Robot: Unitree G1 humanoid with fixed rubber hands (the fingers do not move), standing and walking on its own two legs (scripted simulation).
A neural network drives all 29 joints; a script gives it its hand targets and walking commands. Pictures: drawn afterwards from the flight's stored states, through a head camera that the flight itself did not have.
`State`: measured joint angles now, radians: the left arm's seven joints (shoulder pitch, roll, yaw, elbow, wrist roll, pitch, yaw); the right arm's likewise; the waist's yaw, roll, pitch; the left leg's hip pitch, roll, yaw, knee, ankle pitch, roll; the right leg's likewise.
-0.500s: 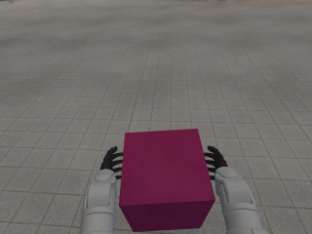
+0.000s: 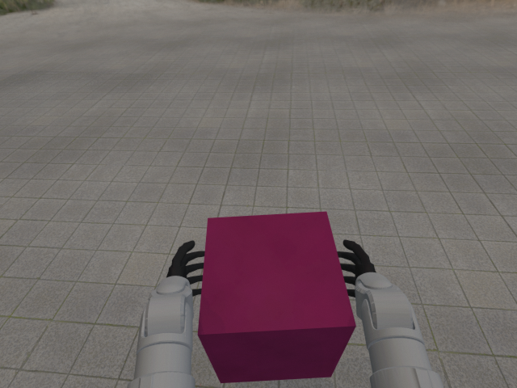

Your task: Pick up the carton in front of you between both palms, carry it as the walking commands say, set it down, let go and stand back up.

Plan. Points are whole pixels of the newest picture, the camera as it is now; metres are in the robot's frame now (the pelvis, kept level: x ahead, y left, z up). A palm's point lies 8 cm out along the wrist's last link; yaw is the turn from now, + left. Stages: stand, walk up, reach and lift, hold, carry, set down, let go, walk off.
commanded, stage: hold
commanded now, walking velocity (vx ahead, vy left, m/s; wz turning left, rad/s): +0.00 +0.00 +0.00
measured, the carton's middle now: (271, 300) +0.31 +0.00 -0.04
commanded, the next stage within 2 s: set down in 0.08 s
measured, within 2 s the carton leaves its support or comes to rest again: neither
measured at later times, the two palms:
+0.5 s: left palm (196, 281) +0.35 +0.14 -0.02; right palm (353, 282) +0.34 -0.15 -0.03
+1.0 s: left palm (229, 310) +0.39 +0.10 -0.20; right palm (355, 314) +0.38 -0.20 -0.21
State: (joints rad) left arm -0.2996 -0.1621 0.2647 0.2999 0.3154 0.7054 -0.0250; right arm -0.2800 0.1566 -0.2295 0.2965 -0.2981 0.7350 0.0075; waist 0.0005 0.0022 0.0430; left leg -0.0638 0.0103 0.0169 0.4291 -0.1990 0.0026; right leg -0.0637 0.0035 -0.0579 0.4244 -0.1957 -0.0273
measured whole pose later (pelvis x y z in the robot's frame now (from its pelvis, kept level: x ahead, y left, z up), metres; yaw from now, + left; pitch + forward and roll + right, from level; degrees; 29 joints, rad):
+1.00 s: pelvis -0.04 +0.00 -0.14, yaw -3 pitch +34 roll +2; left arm -0.74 -0.22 0.53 0.51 0.27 0.22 0.09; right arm -0.79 -0.01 -0.39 0.65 -0.26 0.26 0.04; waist -0.01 0.03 -0.08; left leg -1.39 -0.03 -0.01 1.24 -0.44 -0.02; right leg -1.45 0.03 0.03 1.25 -0.39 -0.02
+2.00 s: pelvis -0.07 +0.00 -0.36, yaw +1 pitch +41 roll +7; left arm -1.30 -0.05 0.54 0.66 0.06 0.24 0.24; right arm -1.52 -0.37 -0.10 1.00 -0.08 0.30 0.02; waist -0.02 0.07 0.28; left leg -2.16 -0.08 0.01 2.04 -0.61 -0.07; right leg -2.25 0.03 0.04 2.06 -0.53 -0.04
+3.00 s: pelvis -0.08 +0.00 -0.41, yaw +2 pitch +32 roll +5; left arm -1.50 0.07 0.53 0.95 0.06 0.21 0.11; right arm -1.63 -0.46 -0.21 1.14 -0.14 0.25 0.16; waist -0.02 0.10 0.46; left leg -2.17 -0.15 0.00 2.20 -0.61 -0.09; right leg -2.24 -0.02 0.04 2.23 -0.56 -0.05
